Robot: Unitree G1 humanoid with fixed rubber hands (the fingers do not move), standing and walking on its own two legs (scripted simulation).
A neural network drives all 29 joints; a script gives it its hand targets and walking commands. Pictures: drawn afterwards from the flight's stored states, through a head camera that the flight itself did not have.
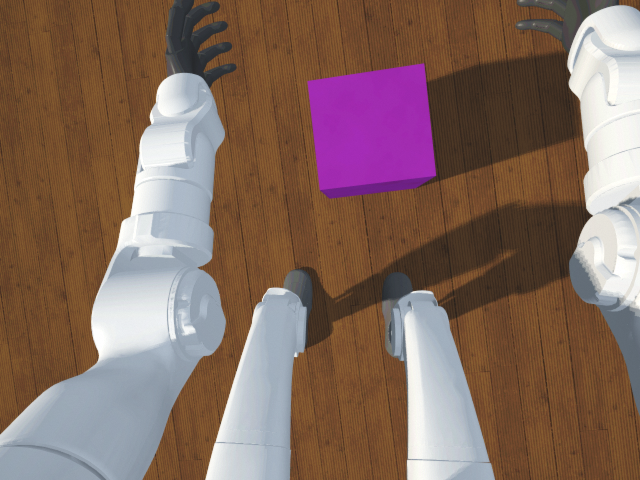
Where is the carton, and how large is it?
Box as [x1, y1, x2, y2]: [307, 63, 435, 198]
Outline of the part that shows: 423,63 307,81 320,190 329,198 413,188 435,175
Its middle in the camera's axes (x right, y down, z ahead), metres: +0.10 -0.20 +0.83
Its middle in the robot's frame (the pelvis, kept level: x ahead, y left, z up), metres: +0.53 -0.03 -0.52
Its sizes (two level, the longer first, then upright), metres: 0.210 0.200 0.250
